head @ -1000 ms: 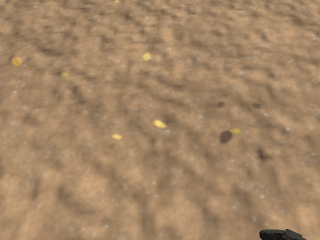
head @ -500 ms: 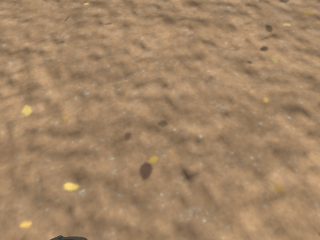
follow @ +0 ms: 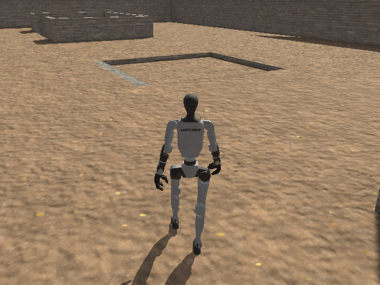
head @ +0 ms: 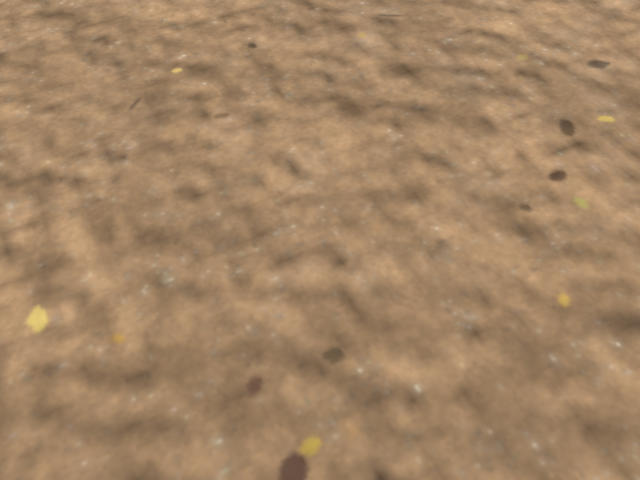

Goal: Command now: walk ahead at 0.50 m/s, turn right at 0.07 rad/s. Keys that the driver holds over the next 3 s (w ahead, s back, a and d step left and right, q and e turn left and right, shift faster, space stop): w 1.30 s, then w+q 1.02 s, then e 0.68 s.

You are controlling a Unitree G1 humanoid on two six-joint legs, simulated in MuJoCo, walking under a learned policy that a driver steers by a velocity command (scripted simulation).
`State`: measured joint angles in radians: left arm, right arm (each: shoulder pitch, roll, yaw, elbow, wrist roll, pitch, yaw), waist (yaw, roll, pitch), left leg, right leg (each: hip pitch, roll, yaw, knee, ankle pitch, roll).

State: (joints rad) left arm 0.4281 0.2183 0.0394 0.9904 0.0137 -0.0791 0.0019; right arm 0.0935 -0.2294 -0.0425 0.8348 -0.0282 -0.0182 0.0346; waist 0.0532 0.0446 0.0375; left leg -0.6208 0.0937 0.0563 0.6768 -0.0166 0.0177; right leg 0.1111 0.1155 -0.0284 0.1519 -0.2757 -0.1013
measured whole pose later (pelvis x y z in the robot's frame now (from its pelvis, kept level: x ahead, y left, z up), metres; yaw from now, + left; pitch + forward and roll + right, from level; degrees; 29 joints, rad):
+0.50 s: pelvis +0.27 +0.03 +0.01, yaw +0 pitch +0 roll +1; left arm 0.10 0.22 0.03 0.89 0.03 -0.03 -0.03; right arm 0.43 -0.19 -0.04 1.02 -0.01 -0.09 0.01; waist -0.04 -0.04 0.04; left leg 0.02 -0.08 0.08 0.19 -0.21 0.08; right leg -0.62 -0.11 -0.02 0.72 -0.04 -0.01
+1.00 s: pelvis +0.54 -0.02 +0.01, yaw +0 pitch +0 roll -1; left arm 0.42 0.19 0.04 1.04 0.01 -0.09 0.00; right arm 0.14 -0.24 -0.05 0.92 -0.03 -0.03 0.03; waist 0.03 0.05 0.02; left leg -0.63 0.12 0.02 0.85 -0.08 0.01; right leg -0.01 0.09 -0.09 0.20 -0.19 -0.09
